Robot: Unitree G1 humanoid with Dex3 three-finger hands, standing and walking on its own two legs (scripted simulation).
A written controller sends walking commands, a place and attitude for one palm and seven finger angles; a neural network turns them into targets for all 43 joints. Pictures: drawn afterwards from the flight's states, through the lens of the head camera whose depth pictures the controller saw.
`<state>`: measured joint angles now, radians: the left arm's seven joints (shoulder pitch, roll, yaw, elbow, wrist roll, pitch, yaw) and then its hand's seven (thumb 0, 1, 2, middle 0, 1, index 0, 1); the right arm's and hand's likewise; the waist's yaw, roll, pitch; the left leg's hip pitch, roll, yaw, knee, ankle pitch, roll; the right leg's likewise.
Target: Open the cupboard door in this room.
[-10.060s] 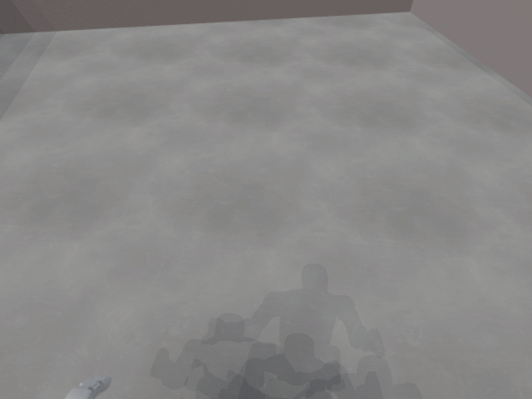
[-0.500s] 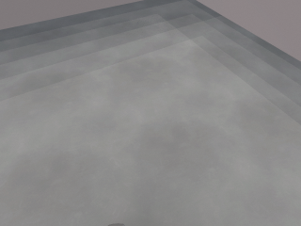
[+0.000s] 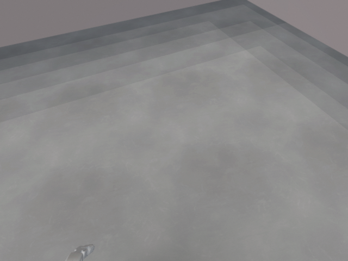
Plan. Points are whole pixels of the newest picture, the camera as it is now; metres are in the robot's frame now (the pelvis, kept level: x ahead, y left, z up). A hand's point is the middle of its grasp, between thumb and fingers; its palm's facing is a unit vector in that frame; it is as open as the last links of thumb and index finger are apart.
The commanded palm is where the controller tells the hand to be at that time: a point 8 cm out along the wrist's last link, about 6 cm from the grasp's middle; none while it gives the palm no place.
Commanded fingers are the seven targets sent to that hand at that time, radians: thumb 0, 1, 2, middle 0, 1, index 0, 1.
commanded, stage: turn or walk to find it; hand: left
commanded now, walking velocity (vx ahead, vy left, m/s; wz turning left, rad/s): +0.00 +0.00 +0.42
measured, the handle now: out of the picture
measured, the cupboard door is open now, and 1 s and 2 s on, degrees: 0 0 0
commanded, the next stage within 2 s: none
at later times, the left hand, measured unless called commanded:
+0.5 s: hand out of the picture -0.07 +0.16 -0.16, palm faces +0.30 -0.92 -0.26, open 7.3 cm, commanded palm none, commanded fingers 0.00 0.90 0.90 -0.20 -0.30 -0.20 -0.30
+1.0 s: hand out of the picture -0.08 +0.22 -0.16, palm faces +0.44 -0.86 -0.25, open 7.4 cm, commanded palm none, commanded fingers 0.00 0.90 0.90 -0.20 -0.30 -0.20 -0.30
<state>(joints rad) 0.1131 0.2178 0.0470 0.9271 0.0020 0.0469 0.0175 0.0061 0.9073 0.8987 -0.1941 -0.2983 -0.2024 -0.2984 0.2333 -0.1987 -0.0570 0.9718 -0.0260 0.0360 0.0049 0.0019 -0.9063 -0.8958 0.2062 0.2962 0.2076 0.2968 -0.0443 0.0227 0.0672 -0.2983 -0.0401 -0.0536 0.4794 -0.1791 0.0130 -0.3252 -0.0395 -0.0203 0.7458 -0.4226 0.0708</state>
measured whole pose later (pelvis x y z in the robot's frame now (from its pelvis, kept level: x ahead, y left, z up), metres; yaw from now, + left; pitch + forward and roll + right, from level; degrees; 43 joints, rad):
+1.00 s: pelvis -0.08 -0.01 +0.01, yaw +26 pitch +0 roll -1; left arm 0.14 0.24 0.05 0.95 0.01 0.06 0.02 0.01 0.91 0.90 -0.19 -0.30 -0.20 -0.30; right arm 0.20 -0.18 -0.04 0.97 -0.02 0.02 0.00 0.00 -0.91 -0.90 0.21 0.30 0.21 0.30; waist -0.02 -0.01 0.07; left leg -0.23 -0.04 -0.03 0.45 -0.21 0.04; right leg -0.40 -0.07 -0.01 0.93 -0.43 0.09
